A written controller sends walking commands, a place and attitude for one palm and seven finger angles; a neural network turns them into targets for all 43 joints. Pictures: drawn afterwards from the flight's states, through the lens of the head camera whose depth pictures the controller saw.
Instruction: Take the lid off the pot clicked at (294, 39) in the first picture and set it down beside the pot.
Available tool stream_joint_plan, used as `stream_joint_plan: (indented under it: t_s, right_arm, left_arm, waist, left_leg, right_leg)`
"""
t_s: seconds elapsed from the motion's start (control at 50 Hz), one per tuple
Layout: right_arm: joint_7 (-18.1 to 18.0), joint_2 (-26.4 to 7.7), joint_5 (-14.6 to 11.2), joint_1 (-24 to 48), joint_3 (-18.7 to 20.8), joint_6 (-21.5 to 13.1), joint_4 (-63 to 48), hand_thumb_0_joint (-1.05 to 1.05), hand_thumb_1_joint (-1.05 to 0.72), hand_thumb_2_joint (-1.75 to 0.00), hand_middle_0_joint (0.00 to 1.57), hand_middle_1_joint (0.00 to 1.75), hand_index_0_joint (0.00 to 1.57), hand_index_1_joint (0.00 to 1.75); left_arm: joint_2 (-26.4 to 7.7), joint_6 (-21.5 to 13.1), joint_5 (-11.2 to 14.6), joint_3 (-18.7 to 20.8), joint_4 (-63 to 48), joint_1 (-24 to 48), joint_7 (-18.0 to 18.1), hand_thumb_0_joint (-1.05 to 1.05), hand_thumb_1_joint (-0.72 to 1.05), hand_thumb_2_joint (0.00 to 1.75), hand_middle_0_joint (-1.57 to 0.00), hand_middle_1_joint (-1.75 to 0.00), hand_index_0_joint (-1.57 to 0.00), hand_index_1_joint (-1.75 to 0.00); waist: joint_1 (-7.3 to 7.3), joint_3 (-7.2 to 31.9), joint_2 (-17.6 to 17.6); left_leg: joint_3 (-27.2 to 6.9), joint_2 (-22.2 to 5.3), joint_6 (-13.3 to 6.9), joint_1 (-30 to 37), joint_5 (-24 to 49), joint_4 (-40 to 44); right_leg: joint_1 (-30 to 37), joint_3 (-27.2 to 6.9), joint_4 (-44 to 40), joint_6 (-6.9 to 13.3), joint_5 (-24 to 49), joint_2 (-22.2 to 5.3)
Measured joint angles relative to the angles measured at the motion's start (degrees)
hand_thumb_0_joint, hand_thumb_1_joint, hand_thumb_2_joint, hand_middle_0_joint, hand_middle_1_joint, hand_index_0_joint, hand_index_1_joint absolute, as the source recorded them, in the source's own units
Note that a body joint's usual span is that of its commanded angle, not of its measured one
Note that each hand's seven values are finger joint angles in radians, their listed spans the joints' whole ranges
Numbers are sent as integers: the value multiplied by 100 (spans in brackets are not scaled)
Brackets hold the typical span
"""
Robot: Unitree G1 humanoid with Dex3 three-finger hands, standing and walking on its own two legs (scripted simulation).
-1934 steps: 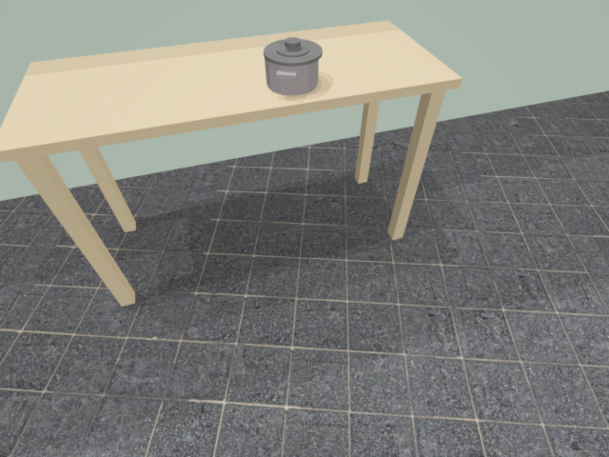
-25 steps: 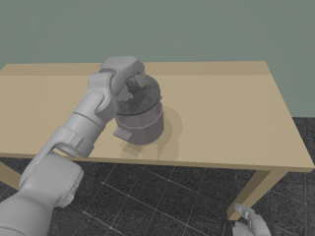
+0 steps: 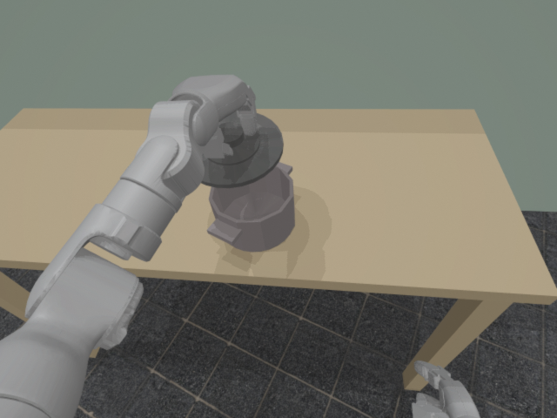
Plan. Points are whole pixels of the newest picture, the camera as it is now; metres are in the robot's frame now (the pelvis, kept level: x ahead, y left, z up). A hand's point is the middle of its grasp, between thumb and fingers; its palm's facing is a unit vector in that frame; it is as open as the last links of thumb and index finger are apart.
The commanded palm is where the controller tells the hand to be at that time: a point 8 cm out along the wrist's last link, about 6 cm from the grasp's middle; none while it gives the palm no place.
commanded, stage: lift the lid straight up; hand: left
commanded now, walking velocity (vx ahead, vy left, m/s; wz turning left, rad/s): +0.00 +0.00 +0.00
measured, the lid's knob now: (229, 134) +0.47 +0.09 +0.17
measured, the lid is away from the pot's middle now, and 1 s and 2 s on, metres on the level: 0.02 0.04 0.14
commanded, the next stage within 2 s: move the lid sideways beside the pot in 0.74 s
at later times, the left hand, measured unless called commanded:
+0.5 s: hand (219, 97) +0.46 +0.09 +0.24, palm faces -0.17 -0.06 -0.98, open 7.2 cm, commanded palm +0.43 +0.09 +0.31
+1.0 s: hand (205, 97) +0.46 +0.11 +0.24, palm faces -0.16 -0.03 -0.99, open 7.2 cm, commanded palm +0.44 +0.11 +0.31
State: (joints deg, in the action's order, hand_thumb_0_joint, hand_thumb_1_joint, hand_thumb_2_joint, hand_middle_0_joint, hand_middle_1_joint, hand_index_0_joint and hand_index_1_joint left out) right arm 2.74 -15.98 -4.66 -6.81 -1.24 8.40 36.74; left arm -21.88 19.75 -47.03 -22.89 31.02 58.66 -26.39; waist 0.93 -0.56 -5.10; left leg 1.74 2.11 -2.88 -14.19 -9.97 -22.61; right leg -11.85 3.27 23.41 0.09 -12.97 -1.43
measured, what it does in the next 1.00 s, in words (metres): stands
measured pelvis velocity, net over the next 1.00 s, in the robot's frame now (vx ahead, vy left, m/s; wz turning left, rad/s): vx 0.00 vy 0.01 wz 0.00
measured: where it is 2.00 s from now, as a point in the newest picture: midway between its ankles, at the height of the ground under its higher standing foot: outside the picture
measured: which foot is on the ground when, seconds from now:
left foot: down 0.00-1.00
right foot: down 0.00-1.00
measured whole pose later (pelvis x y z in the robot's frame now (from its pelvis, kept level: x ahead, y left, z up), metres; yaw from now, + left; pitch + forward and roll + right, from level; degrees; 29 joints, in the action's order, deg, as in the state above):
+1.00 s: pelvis +0.00 +0.01 +0.00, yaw +0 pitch +2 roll +0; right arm 2.5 -15.7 -4.6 -5.8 -2.1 6.5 36.3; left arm -23.1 20.1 -48.3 -21.4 34.1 67.5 -28.7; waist 0.6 -0.4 -4.9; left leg 1.7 2.7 -3.4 -14.7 -9.1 -21.2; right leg -12.3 3.2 22.1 -0.4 -12.1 -2.0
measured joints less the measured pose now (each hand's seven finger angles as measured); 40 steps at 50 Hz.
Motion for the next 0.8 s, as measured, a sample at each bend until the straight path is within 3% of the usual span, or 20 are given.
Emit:
stream_joint_plan:
  t_s: [0.46,0.8]
  right_arm:
    - [-24,-36,41,-196,-7,-169,72,2,-91,-90,20,30,19,30]
    - [44,-36,-8,115,-12,-119,-80,2,-91,-90,20,30,19,30]
  left_arm:
    - [-30,-55,-39,333,412,700,-134,-2,28,72,-74,-93,-72,-90]
    - [-75,88,-2,122,-61,654,-304,-2,28,72,-74,-93,-72,-90]
  waist:
    - [77,54,-18]
    - [-69,27,27]
  left_leg:
    - [74,23,-36,41,32,145]
    - [11,46,-47,35,40,112]
  right_leg:
    - [-6,-85,-102,-36,39,-18]
    - [34,-25,-115,-45,46,-37]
